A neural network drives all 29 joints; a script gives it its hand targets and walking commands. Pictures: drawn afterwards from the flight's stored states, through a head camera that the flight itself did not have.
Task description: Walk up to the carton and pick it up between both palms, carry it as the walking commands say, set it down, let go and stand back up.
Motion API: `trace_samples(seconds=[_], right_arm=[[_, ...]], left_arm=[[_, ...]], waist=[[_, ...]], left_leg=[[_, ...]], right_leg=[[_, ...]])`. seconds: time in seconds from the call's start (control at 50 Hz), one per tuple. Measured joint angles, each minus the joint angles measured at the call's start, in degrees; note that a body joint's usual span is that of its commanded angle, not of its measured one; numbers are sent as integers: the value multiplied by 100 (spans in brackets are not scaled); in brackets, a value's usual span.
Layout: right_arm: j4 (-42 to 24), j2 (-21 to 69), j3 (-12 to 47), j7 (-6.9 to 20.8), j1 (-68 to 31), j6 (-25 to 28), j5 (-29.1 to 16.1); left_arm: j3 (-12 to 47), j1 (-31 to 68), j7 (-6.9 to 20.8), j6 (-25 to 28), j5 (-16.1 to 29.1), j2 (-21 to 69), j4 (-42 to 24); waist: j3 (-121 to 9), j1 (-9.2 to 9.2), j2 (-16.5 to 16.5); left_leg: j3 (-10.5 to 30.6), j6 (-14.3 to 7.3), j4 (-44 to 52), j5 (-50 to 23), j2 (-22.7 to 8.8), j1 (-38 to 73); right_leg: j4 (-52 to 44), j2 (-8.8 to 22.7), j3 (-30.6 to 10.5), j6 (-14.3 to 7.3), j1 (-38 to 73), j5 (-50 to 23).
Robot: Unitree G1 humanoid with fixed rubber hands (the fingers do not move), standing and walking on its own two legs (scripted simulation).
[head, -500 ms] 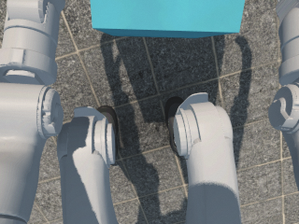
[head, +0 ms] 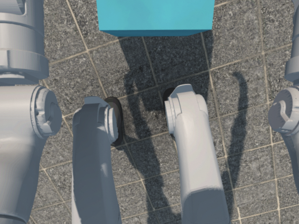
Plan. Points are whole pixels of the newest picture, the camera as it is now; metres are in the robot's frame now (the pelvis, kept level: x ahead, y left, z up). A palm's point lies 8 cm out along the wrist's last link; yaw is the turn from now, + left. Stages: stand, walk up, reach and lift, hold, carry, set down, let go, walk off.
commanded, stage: set down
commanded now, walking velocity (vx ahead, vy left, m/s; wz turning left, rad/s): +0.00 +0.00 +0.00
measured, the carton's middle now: out of the picture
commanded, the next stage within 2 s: let go in 0.78 s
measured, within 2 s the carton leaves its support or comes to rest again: neither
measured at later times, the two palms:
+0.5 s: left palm out of the picture +0.60 +0.13 +0.02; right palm out of the picture +0.54 -0.31 +0.02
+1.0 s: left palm out of the picture +0.57 +0.14 +0.09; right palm out of the picture +0.53 -0.29 +0.09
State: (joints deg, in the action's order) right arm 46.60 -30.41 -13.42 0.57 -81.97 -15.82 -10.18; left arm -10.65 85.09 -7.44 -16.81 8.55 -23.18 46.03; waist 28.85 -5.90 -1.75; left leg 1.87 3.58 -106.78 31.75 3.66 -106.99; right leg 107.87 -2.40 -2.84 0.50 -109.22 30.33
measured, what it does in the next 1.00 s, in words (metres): rises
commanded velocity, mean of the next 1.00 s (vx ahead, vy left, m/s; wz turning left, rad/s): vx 0.00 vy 0.00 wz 0.00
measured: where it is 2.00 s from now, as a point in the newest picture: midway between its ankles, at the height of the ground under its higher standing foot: (144, 125)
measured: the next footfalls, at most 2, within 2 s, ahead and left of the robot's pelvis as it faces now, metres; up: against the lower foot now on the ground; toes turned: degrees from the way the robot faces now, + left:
none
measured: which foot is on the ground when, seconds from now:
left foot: down 0.00-1.00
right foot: down 0.00-1.00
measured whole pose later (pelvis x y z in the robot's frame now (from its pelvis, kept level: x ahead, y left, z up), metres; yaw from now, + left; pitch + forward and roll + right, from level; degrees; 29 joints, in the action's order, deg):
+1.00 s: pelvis +0.06 +0.00 +0.21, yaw -1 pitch +40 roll +2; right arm 51.0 -22.6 -21.2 8.5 -63.5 -10.2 5.6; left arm -17.5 61.8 -5.9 -13.3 -7.1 -10.9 41.8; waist 5.2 -3.1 -1.2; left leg 2.9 2.6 -53.2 15.8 1.8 -77.7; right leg 54.9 -1.5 -3.1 -0.1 -79.7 15.3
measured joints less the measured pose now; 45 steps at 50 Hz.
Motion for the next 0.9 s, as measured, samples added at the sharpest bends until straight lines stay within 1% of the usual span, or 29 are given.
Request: trace_samples(seconds=[0.08, 0.2, 0.28, 0.34, 0.38, 0.5, 0.52, 0.56, 0.6, 0.64, 0.7, 0.76, 0.8, 0.86, 0.9], right_arm=[[-86, -30, 43, 20, 38, -77, -26], [-325, -129, 24, 12, 45, -253, -104], [-439, -141, 62, 34, 70, -341, -125], [-338, -129, 58, 57, 81, -365, -146], [-421, -135, 38, 80, 123, -339, -160], [-171, -136, -81, 142, 108, -267, -5], [-136, -123, -130, 159, 128, -246, 36], [-275, -141, -111, 153, 155, -238, 49], [-77, -122, -106, 165, 164, -209, 49], [-13, -65, -145, 180, 254, -176, 68], [437, 58, -304, 306, 449, -23, 270], [906, 214, -578, 425, 571, 153, 671], [1117, 321, -725, 508, 618, 265, 929], [1173, 470, -860, 589, 771, 390, 1198], [1065, 566, -854, 667, 957, 448, 1322]], left_arm=[[-35, -25, 52, -34, -50, -19, -19], [-33, -61, 41, -241, -28, -65, -374], [-12, -85, 113, -310, 51, -117, -438], [13, -116, 157, -329, 29, -143, -367], [43, -172, 151, -328, 42, -141, -482], [84, -245, 185, -352, 45, -69, -423], [70, -259, 185, -343, -17, -39, -396], [26, -269, 175, -366, -57, -9, -522], [21, -303, 185, -346, -76, 9, -367], [-10, -423, 199, -339, -175, 53, -359], [-99, -658, 240, -262, -295, 214, 19], [-266, -833, 330, -127, -561, 413, 421], [-426, -929, 372, -36, -782, 549, 513], [-650, -1084, 344, 107, -1145, 745, 523], [-731, -1327, 296, 203, -1357, 876, 343]], waist=[[-24, 2, 23], [109, 51, 15], [102, 55, 36], [96, 70, 51], [101, 94, 47], [30, 116, 11], [-15, 126, 16], [107, 153, 37], [19, 145, 49], [-153, 157, 42], [-952, 191, 18], [-1735, 215, 1], [-2057, 205, 5], [-2322, 203, 37], [-2374, 213, 46]], left_leg=[[10, -3, 408, -118, -19, 282], [9, -25, 1018, -280, -53, 816], [-3, -42, 1520, -438, -58, 1170], [9, -56, 1923, -559, -72, 1477], [19, -59, 2201, -649, -83, 1685], [44, -76, 2929, -890, -79, 2261], [44, -80, 3050, -932, -85, 2333], [42, -87, 3306, -1013, -111, 2628], [42, -97, 3552, -1102, -110, 2784], [50, -100, 3800, -1197, -127, 2872], [46, -99, 4152, -1358, -140, 2626], [54, -98, 4430, -1470, -153, 2380], [71, -97, 4577, -1512, -159, 2323], [89, -90, 4759, -1534, -176, 2357], [96, -93, 4927, -1556, -187, 2478]], right_leg=[[-402, 3, 0, -12, 281, -113], [-1010, 1, -17, -15, 816, -272], [-1487, 20, -43, -15, 1165, -410], [-1892, 27, -40, -18, 1479, -525], [-2174, 31, -39, -22, 1692, -614], [-2894, 73, -33, -20, 2285, -827], [-3014, 72, -36, -20, 2355, -869], [-3279, 60, -43, -21, 2650, -960], [-3516, 72, -51, -17, 2804, -1041], [-3773, 67, -49, -18, 2897, -1140], [-4122, 71, -63, -12, 2648, -1300], [-4403, 73, -62, -11, 2404, -1412], [-4556, 76, -46, -18, 2354, -1451], [-4745, 71, -29, -29, 2393, -1474], [-4915, 70, -25, -37, 2515, -1496]])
